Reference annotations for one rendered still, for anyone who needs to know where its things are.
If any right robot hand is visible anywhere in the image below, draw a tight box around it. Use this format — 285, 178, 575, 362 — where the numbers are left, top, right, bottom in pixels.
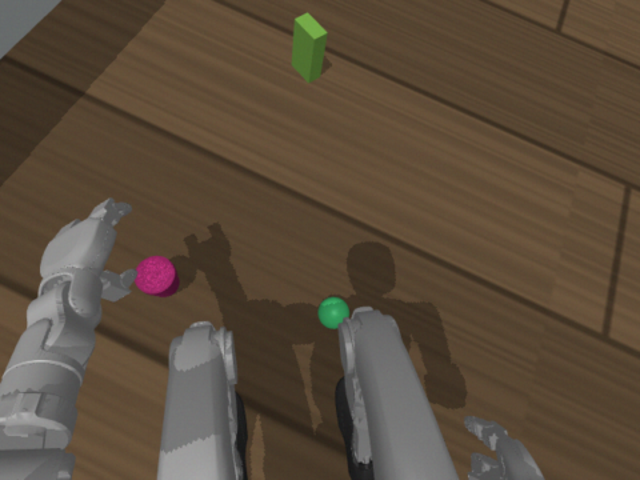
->
464, 416, 545, 480

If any left robot hand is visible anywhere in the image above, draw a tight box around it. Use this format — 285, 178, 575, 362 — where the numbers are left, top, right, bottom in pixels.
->
40, 198, 138, 302

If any left robot arm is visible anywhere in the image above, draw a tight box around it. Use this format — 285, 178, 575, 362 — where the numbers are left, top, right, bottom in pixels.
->
0, 268, 103, 480

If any right robot foot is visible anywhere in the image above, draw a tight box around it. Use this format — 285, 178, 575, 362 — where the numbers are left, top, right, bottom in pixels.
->
335, 377, 374, 480

